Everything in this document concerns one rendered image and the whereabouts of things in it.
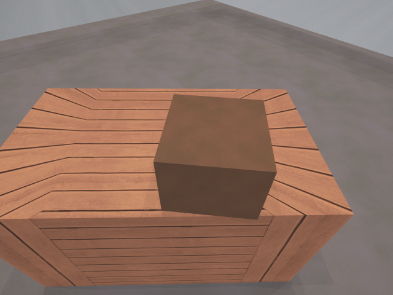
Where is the carton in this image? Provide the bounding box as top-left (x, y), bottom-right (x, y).
top-left (154, 94), bottom-right (277, 220)

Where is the pedestal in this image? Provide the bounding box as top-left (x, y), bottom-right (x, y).
top-left (0, 88), bottom-right (354, 287)

